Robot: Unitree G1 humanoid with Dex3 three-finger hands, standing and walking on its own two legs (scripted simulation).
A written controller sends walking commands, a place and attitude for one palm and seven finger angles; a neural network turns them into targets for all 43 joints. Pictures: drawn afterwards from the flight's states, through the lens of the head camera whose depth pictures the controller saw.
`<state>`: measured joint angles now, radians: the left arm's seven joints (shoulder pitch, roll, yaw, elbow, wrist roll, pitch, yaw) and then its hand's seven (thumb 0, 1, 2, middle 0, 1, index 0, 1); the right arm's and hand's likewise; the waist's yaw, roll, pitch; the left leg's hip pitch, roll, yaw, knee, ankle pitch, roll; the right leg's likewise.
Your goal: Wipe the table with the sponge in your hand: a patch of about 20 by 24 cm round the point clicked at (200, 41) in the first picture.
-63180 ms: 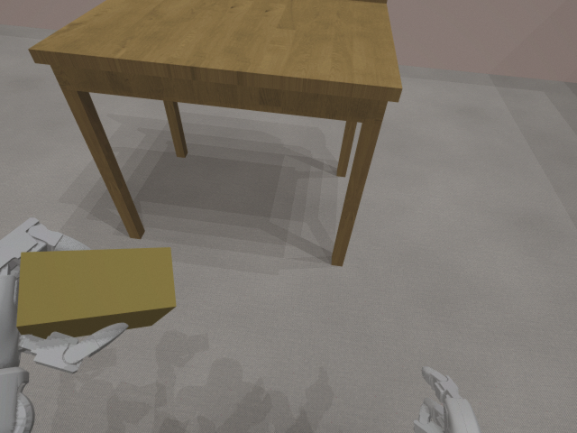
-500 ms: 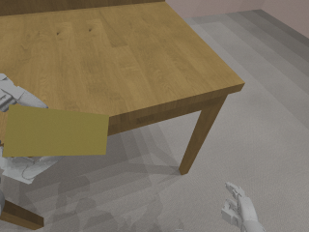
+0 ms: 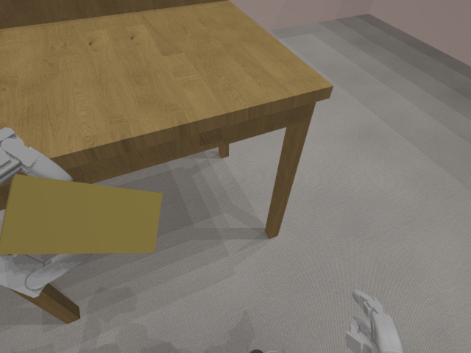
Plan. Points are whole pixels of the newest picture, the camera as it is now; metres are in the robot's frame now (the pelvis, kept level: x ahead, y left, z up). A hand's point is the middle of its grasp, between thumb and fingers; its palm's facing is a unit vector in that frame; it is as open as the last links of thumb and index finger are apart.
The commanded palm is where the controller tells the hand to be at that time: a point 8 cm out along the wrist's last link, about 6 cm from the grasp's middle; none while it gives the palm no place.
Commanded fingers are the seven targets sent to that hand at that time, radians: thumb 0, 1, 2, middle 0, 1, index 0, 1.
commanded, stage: stop stepping back and stand still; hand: left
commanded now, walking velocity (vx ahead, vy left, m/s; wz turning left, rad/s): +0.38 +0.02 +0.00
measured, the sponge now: (101, 215) +0.23 +0.16 +0.21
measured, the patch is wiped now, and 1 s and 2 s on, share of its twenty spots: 1.00 1.00 1.00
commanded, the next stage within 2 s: stand and wait in 1.12 s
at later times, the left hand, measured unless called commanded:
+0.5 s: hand out of the picture +0.10 +0.23 +0.28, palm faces +0.50 -0.80 -0.34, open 10.1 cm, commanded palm +0.05 +0.29 +0.29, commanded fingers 0.00 0.10 1.30 -1.20 -1.60 -1.20 -1.60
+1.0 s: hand out of the picture +0.13 +0.24 +0.29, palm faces +0.55 -0.74 -0.39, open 10.1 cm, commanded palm +0.07 +0.29 +0.29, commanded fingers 0.00 0.10 1.30 -1.20 -1.60 -1.20 -1.60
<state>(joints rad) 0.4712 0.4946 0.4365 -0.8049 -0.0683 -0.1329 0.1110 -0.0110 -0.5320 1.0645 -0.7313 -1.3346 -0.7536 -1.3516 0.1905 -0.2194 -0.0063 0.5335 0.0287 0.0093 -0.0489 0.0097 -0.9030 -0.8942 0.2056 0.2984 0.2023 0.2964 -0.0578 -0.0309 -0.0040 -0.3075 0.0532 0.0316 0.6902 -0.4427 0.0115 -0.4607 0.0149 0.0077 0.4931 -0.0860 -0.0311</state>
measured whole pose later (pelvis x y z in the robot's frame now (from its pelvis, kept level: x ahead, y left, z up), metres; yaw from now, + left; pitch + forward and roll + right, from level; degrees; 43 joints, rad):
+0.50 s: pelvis -0.09 +0.00 +0.00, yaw +2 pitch -2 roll -1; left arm 0.29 0.46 0.43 -0.71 -0.06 -0.17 0.14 -0.01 -0.54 1.07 -0.73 -1.33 -0.76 -1.35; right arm 0.20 -0.20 0.02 0.62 0.02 -0.08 -0.07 0.01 -0.90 -0.89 0.20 0.30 0.20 0.30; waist 0.01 -0.01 -0.02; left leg -0.31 0.07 0.03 0.57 -0.30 0.03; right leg -0.39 0.04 -0.03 0.76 -0.44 -0.04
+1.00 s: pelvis -0.08 +0.00 +0.00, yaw +2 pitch -1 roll -1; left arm 0.24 0.50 0.52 -0.69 -0.07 -0.17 0.16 -0.01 -0.54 1.07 -0.74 -1.33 -0.76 -1.35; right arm 0.20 -0.24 -0.02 0.65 0.05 -0.05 -0.06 0.01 -0.90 -0.89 0.20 0.30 0.20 0.30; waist 0.01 0.03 0.05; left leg -0.30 0.07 0.00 0.58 -0.26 -0.04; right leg -0.19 0.06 -0.05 0.53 -0.32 -0.05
